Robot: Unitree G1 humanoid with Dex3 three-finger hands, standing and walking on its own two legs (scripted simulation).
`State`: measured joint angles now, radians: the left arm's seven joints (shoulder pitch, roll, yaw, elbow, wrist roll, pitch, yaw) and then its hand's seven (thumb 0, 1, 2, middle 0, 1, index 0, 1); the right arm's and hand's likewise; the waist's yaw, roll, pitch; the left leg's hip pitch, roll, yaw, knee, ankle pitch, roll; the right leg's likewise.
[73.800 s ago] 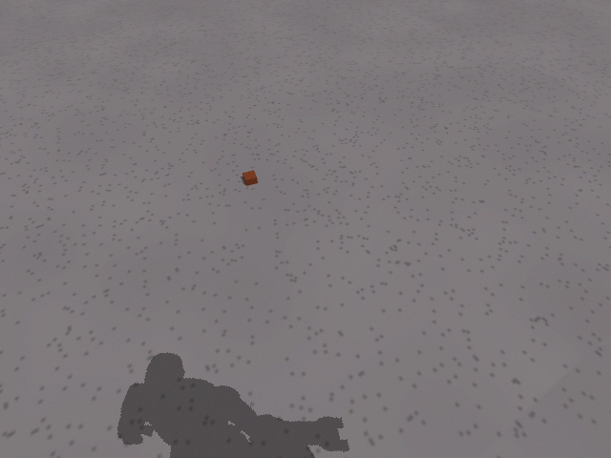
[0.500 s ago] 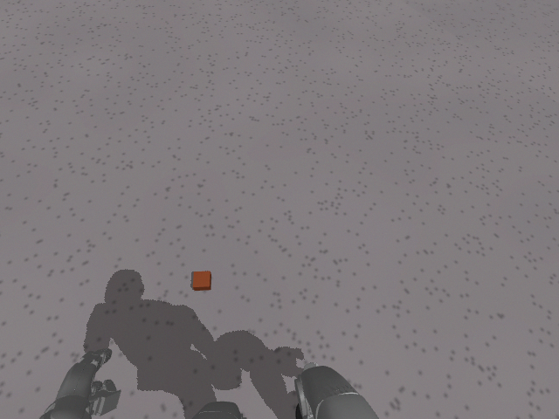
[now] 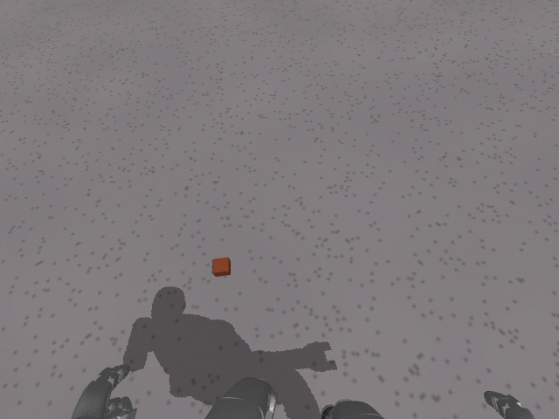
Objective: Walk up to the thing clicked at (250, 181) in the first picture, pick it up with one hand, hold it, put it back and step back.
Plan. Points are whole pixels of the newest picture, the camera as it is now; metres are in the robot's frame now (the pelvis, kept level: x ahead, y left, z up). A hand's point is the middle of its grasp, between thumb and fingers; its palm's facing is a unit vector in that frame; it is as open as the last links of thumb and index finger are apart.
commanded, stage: step back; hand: left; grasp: from above
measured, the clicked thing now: (222, 266) +0.63 +0.32 -0.75
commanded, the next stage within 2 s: none
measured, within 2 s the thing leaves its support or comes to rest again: neither
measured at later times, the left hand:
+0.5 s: hand out of the picture -0.10 +0.27 -0.16, palm faces +0.00 -0.92 -0.39, open 7.4 cm
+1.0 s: hand out of the picture -0.20 +0.22 -0.15, palm faces +0.08 -0.90 -0.42, open 7.4 cm
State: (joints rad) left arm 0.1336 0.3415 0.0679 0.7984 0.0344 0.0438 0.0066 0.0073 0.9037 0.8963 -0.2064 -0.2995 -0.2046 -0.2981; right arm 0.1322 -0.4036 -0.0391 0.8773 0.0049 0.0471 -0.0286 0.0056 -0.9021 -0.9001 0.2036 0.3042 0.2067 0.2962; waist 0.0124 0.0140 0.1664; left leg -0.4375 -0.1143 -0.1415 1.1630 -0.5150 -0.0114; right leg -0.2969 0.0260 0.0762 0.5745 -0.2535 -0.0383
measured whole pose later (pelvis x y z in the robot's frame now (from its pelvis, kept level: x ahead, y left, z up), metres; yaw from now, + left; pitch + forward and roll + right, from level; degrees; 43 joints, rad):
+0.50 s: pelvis -0.15 -0.02 -0.01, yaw +0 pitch -2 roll -1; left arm 0.23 0.43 0.10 0.84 0.03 0.07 0.00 0.01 0.91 0.90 -0.20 -0.30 -0.20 -0.30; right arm 0.11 -0.36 -0.05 0.81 -0.03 0.02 -0.01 0.01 -0.90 -0.90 0.21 0.30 0.21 0.30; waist 0.03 -0.05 0.18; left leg -0.36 0.05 0.00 0.54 -0.15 0.01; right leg -0.34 0.07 0.17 1.04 -0.48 0.04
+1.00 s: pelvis -0.33 -0.06 -0.02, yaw +6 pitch -3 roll +3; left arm 0.07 0.40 0.07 0.76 0.03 0.05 0.03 0.00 0.90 0.90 -0.21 -0.30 -0.20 -0.30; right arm 0.20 -0.36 -0.05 0.89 -0.03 0.05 -0.01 0.01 -0.90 -0.90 0.20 0.30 0.21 0.30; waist 0.00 -0.06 0.22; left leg -0.25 -0.08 -0.01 0.64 -0.34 0.01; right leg -0.42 -0.08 -0.02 0.74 -0.26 -0.02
